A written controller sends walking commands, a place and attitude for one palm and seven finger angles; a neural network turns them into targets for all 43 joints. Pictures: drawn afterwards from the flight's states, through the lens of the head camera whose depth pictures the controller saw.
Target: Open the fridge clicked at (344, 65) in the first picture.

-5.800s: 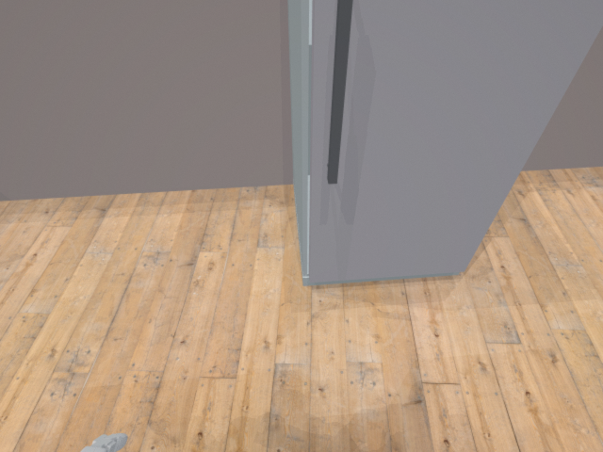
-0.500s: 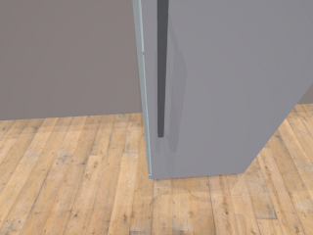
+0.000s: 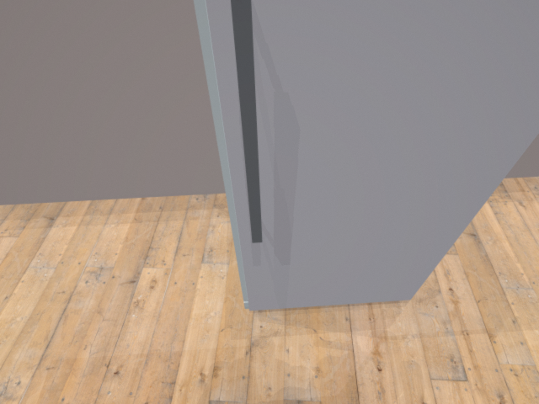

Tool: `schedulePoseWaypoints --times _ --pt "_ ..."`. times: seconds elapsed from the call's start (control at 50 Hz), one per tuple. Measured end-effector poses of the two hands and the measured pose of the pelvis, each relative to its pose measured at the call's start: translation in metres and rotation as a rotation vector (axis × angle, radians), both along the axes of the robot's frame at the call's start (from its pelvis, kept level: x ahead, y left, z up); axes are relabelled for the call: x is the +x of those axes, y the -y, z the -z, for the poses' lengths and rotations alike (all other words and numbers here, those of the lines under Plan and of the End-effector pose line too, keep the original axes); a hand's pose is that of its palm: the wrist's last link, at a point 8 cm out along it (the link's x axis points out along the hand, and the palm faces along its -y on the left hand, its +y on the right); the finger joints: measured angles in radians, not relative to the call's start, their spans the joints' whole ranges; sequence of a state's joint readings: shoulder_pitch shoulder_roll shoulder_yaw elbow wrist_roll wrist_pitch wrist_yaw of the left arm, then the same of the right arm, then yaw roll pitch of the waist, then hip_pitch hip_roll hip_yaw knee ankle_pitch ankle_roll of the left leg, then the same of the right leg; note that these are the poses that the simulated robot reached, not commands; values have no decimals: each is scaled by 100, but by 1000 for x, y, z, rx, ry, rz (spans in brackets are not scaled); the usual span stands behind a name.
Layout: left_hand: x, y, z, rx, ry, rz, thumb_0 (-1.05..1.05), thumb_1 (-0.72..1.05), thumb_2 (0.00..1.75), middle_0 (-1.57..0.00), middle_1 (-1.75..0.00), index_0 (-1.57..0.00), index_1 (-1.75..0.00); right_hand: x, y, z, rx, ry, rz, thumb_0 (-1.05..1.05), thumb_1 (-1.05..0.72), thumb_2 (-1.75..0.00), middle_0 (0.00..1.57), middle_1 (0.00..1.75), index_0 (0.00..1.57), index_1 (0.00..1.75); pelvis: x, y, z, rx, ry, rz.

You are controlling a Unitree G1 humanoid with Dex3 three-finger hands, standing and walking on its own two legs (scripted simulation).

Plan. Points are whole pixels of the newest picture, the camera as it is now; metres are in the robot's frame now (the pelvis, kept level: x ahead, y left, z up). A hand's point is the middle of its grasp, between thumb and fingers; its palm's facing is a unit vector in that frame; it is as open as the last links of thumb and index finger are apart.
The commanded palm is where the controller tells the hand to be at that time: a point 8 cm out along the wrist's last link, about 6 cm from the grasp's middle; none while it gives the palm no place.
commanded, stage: look again from close up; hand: left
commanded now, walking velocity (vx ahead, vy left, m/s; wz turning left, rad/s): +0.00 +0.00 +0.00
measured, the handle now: (251, 147) +0.49 +0.06 +0.11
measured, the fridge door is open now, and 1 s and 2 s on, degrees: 0 0 0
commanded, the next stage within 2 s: shuffle to correct the standing spot in 0.60 s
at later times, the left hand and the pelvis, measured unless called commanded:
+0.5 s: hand out of the picture +0.01 +0.16 -0.17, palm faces +0.03 -0.98 -0.20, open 7.3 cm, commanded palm none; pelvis +0.00 -0.01 +0.00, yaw +1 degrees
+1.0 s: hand out of the picture -0.02 +0.14 -0.18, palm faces +0.08 -0.98 -0.17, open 7.3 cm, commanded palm none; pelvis +0.01 -0.02 +0.00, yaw +3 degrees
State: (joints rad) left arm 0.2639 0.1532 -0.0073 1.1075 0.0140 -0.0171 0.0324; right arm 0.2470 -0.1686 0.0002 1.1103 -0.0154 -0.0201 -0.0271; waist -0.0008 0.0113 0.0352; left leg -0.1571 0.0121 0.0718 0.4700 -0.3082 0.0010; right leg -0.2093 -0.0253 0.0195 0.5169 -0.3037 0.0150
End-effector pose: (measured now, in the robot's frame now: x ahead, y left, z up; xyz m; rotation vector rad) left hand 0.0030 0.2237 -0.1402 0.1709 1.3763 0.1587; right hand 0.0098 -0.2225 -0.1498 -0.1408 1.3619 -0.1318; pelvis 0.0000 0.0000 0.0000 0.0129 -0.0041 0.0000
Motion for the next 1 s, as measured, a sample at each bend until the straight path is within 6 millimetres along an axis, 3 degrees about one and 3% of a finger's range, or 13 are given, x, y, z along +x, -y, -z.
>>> schedulePoseWaypoints --times 0.24,0.54,0.8,1.0 --pt "3 10 1 -7 3 -13 1 92 90 -20 -30 -20 -30 11 12 -3 -13 5 -12 0 -91 -90 20 30 20 30 5 10 -1 -2 2 -6" --pt "2 12 1 -9 15 -19 0 92 90 -20 -30 -20 -30 2 12 -5 -11 -11 -12 0 -91 -90 20 30 20 30 2 13 -2 -4 10 -11" --pt "-11 14 3 -22 -6 -29 0 92 90 -20 -30 -20 -30 -13 7 -5 -3 -43 -10 0 -90 -90 20 30 20 30 -2 12 -3 -4 11 -19" --pt "-27 32 11 -46 -65 -83 0 91 90 -20 -30 -20 -30 -17 11 -1 4 -106 -12 0 -90 -90 20 30 20 30 11 24 3 -1 -4 -58"
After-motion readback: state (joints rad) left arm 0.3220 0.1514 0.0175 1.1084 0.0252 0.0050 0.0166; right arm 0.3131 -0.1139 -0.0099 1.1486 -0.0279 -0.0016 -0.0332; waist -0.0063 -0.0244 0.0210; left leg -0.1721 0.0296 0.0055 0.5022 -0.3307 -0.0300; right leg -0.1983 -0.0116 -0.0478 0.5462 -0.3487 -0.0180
